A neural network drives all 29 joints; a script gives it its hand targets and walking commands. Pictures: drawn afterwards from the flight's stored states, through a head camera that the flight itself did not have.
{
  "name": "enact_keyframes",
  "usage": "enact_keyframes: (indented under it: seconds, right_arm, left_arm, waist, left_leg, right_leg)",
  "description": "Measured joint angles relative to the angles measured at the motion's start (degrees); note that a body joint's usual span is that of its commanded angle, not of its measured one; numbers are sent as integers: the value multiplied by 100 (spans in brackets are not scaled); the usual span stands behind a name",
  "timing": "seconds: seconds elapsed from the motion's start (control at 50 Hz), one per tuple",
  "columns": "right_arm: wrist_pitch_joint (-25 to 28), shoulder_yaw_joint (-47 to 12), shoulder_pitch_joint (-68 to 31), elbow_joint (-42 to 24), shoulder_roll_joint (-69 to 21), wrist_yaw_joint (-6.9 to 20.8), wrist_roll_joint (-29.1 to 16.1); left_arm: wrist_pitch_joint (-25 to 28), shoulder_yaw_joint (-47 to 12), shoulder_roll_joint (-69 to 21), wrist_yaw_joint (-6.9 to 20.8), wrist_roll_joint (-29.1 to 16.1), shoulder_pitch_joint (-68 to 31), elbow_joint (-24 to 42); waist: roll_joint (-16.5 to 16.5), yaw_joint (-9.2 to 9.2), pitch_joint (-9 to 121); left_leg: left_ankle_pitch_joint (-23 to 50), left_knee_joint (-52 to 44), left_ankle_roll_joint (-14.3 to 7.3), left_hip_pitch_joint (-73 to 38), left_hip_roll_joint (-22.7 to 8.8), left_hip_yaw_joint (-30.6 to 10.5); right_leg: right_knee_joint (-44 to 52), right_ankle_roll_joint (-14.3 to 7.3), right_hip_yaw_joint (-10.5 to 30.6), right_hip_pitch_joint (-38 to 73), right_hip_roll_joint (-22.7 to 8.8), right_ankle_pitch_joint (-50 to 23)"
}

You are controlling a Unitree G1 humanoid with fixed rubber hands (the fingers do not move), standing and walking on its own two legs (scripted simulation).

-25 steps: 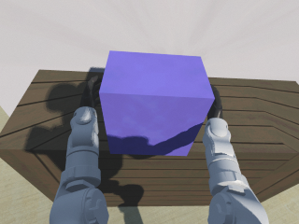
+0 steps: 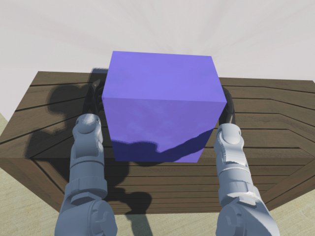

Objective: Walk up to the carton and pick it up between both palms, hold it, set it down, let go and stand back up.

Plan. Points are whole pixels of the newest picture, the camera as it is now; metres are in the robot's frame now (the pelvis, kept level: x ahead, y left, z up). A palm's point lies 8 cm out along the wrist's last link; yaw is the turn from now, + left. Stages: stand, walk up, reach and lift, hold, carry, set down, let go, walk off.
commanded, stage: set down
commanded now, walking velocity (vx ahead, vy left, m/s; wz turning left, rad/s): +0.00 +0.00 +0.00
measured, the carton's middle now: (159, 112) +0.43 +0.04 +0.06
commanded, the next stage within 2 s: none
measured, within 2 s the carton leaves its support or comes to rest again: neither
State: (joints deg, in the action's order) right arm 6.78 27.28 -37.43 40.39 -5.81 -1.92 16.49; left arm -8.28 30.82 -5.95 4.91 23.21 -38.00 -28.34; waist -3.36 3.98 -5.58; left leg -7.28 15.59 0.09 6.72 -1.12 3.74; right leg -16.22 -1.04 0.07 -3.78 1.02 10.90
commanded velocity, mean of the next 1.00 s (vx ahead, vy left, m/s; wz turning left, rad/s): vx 0.00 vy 0.00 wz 0.00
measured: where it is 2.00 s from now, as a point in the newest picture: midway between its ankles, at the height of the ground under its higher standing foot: outside the picture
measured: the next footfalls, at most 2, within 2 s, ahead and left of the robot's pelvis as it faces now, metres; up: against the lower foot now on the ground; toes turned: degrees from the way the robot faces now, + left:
none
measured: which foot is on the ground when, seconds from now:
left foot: down 0.00-1.00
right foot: down 0.00-1.00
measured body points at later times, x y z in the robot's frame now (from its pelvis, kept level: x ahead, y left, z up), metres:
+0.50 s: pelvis +0.01 +0.00 +0.00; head +0.06 +0.03 +0.44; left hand +0.41 +0.22 +0.05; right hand +0.44 -0.13 +0.07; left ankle +0.01 +0.12 -0.75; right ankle -0.02 -0.10 -0.75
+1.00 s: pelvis -0.01 -0.01 -0.01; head +0.02 +0.01 +0.44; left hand +0.40 +0.26 +0.09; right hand +0.45 -0.16 +0.10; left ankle +0.01 +0.12 -0.75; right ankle -0.02 -0.10 -0.75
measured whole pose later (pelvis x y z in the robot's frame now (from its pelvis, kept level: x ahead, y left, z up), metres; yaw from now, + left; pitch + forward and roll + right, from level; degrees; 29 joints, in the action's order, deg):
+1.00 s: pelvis -0.01 -0.01 -0.01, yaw +1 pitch +11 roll -1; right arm 1.2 -5.0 -48.4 60.2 16.9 -4.1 -22.3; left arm -1.9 2.1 19.0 -1.1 -13.1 -44.9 -54.0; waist -1.3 4.0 7.3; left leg -9.0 25.7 0.8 27.4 -3.1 1.4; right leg -22.0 -2.0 -2.7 -21.8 2.7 11.1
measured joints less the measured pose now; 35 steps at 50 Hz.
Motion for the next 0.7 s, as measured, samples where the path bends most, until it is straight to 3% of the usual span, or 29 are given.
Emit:
enact_keyframes:
  seconds: [0.22,0.34,0.44,0.56,0.64,0.7]
  right_arm:
    - [-54,-174,-49,59,132,105,-24]
    - [-12,-576,-213,583,471,29,-384]
    - [172,-1120,-369,1202,808,-154,-1009]
    - [171,-2266,-584,1879,1323,-331,-2313]
    - [52,-2842,-687,2055,1594,-383,-2993]
    - [20,-3029,-730,2098,1740,-398,-3262]
  left_arm:
    - [106,-25,152,-34,-66,-41,-256]
    - [323,-321,464,-307,-372,-115,-905]
    - [681,-725,727,-620,-888,-121,-1511]
    - [1014,-1536,1142,-923,-1853,-175,-2162]
    - [1030,-1897,1401,-937,-2363,-258,-2346]
    - [997,-2098,1617,-869,-2611,-304,-2428]
  waist:
    - [26,2,-35]
    - [47,24,94]
    - [94,35,404]
    - [191,74,892]
    - [241,132,1042]
    - [259,152,1086]
  left_leg:
    - [-35,34,-6,22,-18,74]
    - [-71,132,-11,294,-50,111]
    - [-144,332,-12,777,-115,116]
    - [-286,708,-8,1470,-213,92]
    - [-335,868,-3,1720,-246,54]
    - [-335,926,6,1809,-246,7]
  right_leg:
    - [-35,6,20,-41,-1,18]
    - [-36,10,36,-279,20,-8]
    - [2,12,37,-658,72,-70]
    - [-85,10,26,-1221,156,-88]
    - [-173,5,1,-1431,188,-72]
    - [-235,-4,-41,-1507,192,-54]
